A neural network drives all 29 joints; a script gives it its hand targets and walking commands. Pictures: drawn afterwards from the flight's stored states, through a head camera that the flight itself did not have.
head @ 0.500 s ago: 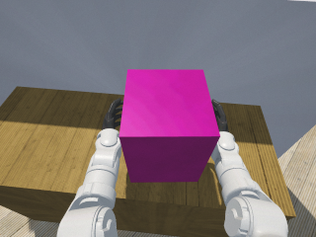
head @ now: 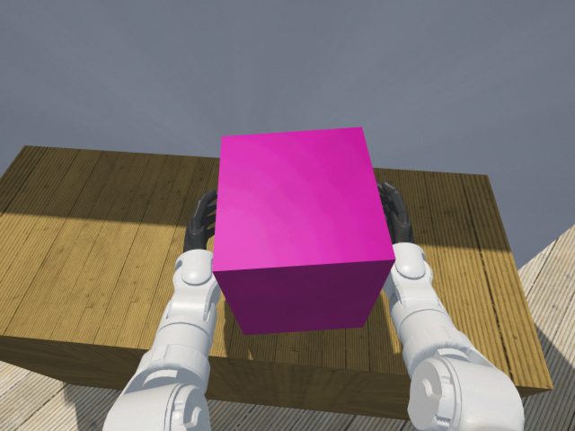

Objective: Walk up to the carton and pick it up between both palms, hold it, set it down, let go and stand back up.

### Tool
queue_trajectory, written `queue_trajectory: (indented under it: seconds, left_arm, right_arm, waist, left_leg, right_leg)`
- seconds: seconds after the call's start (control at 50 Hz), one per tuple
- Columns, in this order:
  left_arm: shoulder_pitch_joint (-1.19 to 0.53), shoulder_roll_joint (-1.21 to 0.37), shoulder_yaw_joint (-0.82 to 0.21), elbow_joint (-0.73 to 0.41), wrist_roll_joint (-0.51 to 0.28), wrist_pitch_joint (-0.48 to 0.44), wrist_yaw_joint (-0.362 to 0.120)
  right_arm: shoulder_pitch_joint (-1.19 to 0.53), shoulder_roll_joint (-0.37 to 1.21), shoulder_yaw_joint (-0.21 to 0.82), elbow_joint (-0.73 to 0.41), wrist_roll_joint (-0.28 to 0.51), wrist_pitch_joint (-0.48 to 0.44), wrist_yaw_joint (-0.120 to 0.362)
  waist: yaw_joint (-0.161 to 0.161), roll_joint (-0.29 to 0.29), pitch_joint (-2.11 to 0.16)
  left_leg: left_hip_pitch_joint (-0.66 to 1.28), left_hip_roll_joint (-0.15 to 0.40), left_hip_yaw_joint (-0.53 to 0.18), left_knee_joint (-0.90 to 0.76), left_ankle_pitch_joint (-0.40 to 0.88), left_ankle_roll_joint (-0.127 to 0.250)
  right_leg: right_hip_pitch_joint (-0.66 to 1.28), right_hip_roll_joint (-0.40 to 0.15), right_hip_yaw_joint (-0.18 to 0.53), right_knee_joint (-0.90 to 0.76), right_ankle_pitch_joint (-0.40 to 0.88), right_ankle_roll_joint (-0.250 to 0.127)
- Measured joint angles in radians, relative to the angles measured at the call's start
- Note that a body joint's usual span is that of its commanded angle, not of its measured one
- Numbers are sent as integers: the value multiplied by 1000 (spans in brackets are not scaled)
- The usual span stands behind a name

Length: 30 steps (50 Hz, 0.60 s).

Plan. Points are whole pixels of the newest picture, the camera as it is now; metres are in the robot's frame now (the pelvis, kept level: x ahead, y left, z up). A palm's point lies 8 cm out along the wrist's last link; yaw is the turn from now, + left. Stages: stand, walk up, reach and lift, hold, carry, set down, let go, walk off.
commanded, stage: set down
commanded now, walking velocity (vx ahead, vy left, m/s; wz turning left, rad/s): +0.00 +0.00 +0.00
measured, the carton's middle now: (298, 239) +0.39 +0.03 -0.01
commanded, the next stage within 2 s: none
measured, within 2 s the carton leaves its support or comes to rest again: rests again in 0.26 s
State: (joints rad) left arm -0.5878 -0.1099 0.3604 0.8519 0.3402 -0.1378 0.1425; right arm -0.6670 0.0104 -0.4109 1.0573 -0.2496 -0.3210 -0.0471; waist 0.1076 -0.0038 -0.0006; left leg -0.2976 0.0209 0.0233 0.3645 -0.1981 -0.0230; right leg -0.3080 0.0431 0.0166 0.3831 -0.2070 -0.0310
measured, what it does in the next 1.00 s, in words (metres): stands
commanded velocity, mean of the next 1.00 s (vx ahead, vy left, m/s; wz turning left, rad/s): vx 0.00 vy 0.00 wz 0.00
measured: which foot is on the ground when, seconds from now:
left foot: down 0.00-1.00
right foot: down 0.00-1.00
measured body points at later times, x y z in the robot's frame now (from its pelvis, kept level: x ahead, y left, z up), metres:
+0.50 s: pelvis +0.00 +0.00 +0.00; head +0.09 -0.01 +0.44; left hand +0.37 +0.18 +0.00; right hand +0.41 -0.11 +0.00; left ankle -0.02 +0.13 -0.74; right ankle -0.02 -0.09 -0.74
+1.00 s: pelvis +0.00 +0.00 +0.00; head +0.09 +0.00 +0.44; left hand +0.37 +0.18 -0.01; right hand +0.41 -0.12 -0.01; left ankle -0.02 +0.13 -0.74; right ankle -0.02 -0.09 -0.74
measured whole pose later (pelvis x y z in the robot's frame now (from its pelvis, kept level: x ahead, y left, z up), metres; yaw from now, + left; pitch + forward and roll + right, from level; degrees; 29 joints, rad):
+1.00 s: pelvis +0.00 +0.00 +0.00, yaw +0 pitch +12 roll +0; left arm -0.57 -0.13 0.43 0.94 0.36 -0.32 0.15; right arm -0.66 0.02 -0.50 1.13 -0.36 -0.44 -0.04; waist 0.10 0.00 -0.03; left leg -0.38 0.02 0.02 0.38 -0.20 -0.02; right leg -0.38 0.04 0.02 0.38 -0.20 -0.03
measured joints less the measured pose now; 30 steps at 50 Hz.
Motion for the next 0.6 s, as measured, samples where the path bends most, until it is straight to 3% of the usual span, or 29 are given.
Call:
queue_trajectory:
  seconds: [0.6]
  left_arm:
    - [16,-1,29,89,-15,-139,14]
  right_arm:
    - [3,-1,-29,46,-70,-79,0]
  waist:
    - [-7,19,-24]
  left_leg:
    - [-68,0,0,14,-4,3]
  right_leg:
    - [-61,0,0,0,3,0]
